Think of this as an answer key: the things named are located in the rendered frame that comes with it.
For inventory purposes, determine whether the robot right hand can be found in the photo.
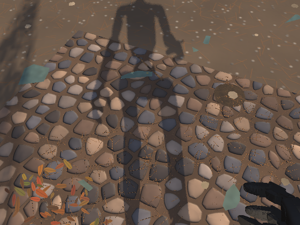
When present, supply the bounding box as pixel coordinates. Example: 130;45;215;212
238;181;300;225

